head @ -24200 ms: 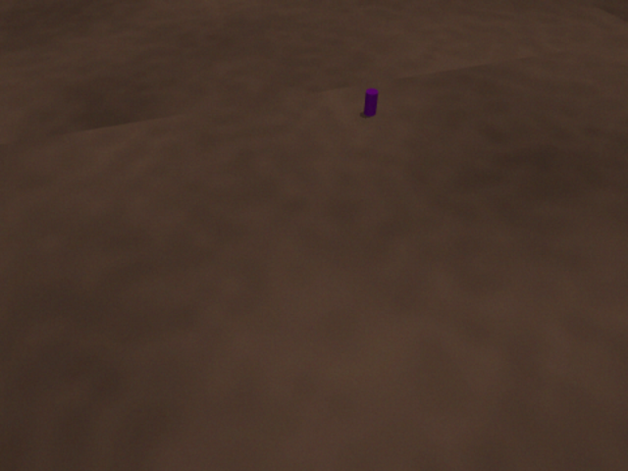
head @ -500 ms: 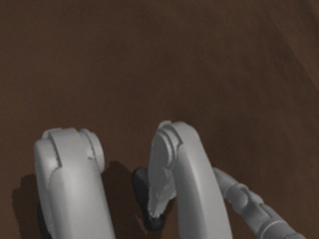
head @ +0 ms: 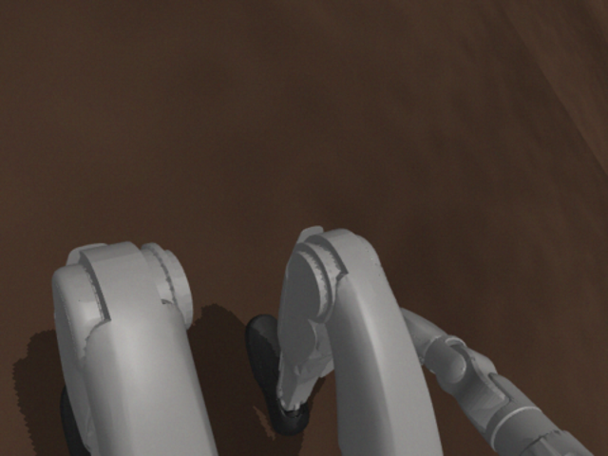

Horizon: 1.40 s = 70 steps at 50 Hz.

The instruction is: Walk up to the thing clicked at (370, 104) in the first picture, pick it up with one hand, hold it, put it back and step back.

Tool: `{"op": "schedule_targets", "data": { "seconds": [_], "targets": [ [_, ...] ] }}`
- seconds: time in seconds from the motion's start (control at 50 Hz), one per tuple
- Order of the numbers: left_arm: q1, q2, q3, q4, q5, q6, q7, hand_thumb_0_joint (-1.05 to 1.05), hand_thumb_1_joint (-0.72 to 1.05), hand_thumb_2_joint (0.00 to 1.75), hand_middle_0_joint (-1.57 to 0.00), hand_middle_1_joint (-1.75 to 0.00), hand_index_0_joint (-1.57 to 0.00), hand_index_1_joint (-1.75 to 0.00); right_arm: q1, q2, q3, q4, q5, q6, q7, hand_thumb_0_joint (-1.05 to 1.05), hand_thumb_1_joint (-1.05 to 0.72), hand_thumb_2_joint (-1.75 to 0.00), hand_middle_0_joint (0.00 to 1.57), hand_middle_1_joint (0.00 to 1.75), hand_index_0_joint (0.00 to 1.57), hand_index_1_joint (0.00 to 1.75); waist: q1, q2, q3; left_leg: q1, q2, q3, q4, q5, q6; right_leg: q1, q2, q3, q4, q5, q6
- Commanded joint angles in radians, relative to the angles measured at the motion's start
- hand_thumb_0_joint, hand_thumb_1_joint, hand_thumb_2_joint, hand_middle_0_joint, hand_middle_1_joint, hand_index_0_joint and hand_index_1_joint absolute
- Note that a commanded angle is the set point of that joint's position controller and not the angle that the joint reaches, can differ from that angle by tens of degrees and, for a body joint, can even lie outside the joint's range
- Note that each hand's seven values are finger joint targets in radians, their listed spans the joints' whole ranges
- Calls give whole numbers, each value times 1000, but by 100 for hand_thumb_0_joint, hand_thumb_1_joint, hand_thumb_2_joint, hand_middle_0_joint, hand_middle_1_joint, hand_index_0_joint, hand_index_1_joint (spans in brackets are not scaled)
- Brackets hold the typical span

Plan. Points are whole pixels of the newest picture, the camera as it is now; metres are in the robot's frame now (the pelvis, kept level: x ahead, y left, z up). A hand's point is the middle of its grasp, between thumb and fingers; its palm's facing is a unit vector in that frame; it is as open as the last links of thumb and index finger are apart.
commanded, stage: close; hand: left
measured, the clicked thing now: out of the picture +0.35 +0.34 -0.20
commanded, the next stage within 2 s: settle in 0.40 s
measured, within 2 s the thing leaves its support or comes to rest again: leaves its support in 0.88 s
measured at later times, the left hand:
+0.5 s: hand out of the picture +0.34 +0.34 -0.17, palm faces +0.56 -0.83 +0.02, open 13.5 cm
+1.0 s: hand out of the picture +0.32 +0.35 -0.14, palm faces +0.57 -0.82 -0.02, open 9.5 cm
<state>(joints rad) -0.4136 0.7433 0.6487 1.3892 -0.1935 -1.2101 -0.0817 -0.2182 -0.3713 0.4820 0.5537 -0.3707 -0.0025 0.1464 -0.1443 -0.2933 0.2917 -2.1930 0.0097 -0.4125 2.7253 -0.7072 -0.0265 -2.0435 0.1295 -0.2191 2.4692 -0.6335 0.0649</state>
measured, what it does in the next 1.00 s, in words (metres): stands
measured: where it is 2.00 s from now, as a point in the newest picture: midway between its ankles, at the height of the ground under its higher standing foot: (207, 429)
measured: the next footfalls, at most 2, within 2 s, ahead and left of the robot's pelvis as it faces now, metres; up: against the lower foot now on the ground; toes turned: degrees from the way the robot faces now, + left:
none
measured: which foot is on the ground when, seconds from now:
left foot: down 0.00-1.00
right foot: down 0.00-1.00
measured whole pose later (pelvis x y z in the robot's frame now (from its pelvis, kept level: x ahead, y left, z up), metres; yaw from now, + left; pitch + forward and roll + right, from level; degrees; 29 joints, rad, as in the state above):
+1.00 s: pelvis +0.01 +0.00 +0.02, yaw +1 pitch +14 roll -17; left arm -0.31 0.62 0.57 0.98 -0.13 -0.97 0.03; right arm -0.12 -0.31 0.35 0.61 -0.30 0.04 0.16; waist -0.10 -0.24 0.21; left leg -2.20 0.01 -0.37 2.64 -0.71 -0.03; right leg -2.04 0.09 -0.20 2.41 -0.66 0.05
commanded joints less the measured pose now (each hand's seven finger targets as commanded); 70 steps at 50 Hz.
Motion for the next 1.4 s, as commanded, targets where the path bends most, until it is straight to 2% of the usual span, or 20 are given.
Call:
{"op": "schedule_targets", "data": {
  "seconds": [0.0,0.06,0.14,0.18,0.22,0.26,0.4,0.48,0.52,0.64,0.7,0.74,0.8,0.9,0.94,1.02,1.08,1.14,1.22,1.38],
  "targets": [
    [-99,184,18,-125,0,-73,18,0,-57,19,-4,-5,-4,-7,-7,-360,-136,-31,-3,8,-21,0,-90,-90,20,30,20,30,-82,525,-502,339,71,121,-372,58,-10,177,3,-146,-155,115,-67],
    [-117,146,-7,-131,-4,-77,24,0,-49,22,-11,-12,-11,-13,-12,-354,-132,-34,-5,7,-17,0,-89,-90,20,30,20,30,-100,520,-501,330,70,118,-368,51,-10,180,4,-151,-156,115,-66],
    [-129,187,7,-141,7,-74,37,0,-30,32,-20,-21,-20,-22,-7,-361,-137,-32,-1,9,-17,0,-89,-90,20,30,20,30,-91,542,-483,332,73,112,-383,44,-11,158,3,-149,-150,111,-70],
    [-155,147,-30,-143,12,-73,40,0,-28,34,-24,-23,-24,-24,0,-357,-137,-23,0,12,-14,0,-89,-90,20,30,20,30,-108,545,-469,348,77,100,-396,32,-17,149,-2,-151,-147,102,-67],
    [-139,189,0,-157,16,-70,47,0,-24,36,-28,-27,-27,-28,1,-358,-137,-32,-2,13,-14,0,-89,-90,20,30,20,30,-91,553,-513,361,75,105,-386,72,-16,172,2,-148,-146,130,-69],
    [-125,141,-35,-134,23,-60,44,0,-19,39,-31,-29,-30,-30,11,-349,-138,-18,-1,20,-12,0,-89,-90,20,30,20,30,-98,551,-487,356,76,104,-394,59,-19,154,1,-148,-147,118,-70],
    [-148,150,-22,-157,32,-51,74,0,-11,52,-47,-46,-47,-46,6,-358,-144,-36,0,25,-6,0,-89,-90,20,30,20,30,-102,568,-494,382,78,88,-411,79,-26,156,-5,-152,-143,138,-69],
    [-160,125,-58,-144,40,-47,78,0,-3,60,-58,-55,-58,-56,11,-350,-139,-24,2,29,-2,0,-89,-90,20,30,20,30,-114,554,-469,360,77,88,-412,57,-21,148,-6,-150,-153,118,-68],
    [-171,178,-23,-185,42,-49,87,0,8,76,-67,-71,-66,-72,9,-351,-141,-37,1,28,-5,0,-90,-90,20,30,20,30,-99,558,-501,366,77,95,-405,58,-17,166,-3,-145,-163,117,-68],
    [-186,163,-26,-272,41,-38,87,0,39,98,-84,-90,-83,-92,28,-352,-159,-18,9,33,-2,0,-89,-90,20,30,20,30,-95,604,-512,393,79,92,-433,57,-25,145,-10,-141,-150,120,-72],
    [-166,175,-2,-343,41,-25,96,0,32,109,-98,-106,-97,-108,41,-342,-173,-24,13,36,0,0,-89,-90,20,30,20,30,-73,617,-556,404,76,108,-435,61,-23,164,-11,-128,-159,119,-73],
    [-128,133,-26,-384,42,-9,97,0,31,113,-103,-111,-102,-114,49,-332,-184,-16,16,38,4,0,-90,-90,20,30,20,30,-63,655,-578,435,74,115,-448,74,-29,156,-13,-118,-158,121,-78],
    [-127,147,-35,-531,53,23,101,0,27,118,-109,-119,-108,-122,65,-320,-212,-8,29,40,1,0,-90,-91,20,30,20,30,-45,708,-622,469,72,129,-477,72,-33,144,-19,-99,-167,113,-83],
    [-165,130,-36,-729,45,88,126,0,24,121,-110,-123,-110,-126,123,-289,-255,24,57,40,-7,0,-90,-91,20,30,20,30,-35,748,-701,491,59,158,-495,99,-29,152,-20,-63,-192,144,-92],
    [-128,86,-63,-709,43,117,123,0,17,122,-112,-126,-112,-129,120,-281,-269,18,72,37,-12,0,-90,-91,20,30,20,30,-34,712,-698,463,55,167,-500,81,-21,157,-23,-54,-212,130,-91],
    [-134,103,-61,-865,39,154,102,0,17,123,-117,-130,-117,-132,162,-264,-308,28,97,43,-24,0,-90,-90,20,30,20,30,-2,749,-797,525,51,170,-535,122,-21,151,-33,-36,-215,150,-99],
    [-54,-20,-121,-815,16,207,70,0,14,123,-119,-133,-120,-135,167,-246,-337,26,124,39,-31,0,-90,-90,20,30,20,30,-3,676,-784,484,43,191,-544,119,-12,136,-39,-21,-242,148,-99],
    [-102,15,-96,-909,-2,230,51,0,10,123,-121,-135,-122,-137,192,-233,-360,34,149,37,-36,0,-90,-90,20,30,20,30,29,692,-841,491,38,205,-565,102,-5,140,-47,-9,-253,131,-103],
    [-54,-58,-127,-864,-28,280,9,0,10,127,-124,-140,-126,-142,196,-211,-388,35,184,33,-42,0,-91,-90,20,30,20,30,41,613,-820,425,28,232,-575,56,10,137,-50,8,-289,94,-102],
    [-102,-44,-76,-921,-54,332,-41,0,20,127,-124,-139,-125,-140,221,-180,-430,32,229,28,-57,0,-90,-90,20,30,20,30,87,578,-908,437,18,271,-607,72,17,159,-65,42,-314,79,-107]
  ]
}}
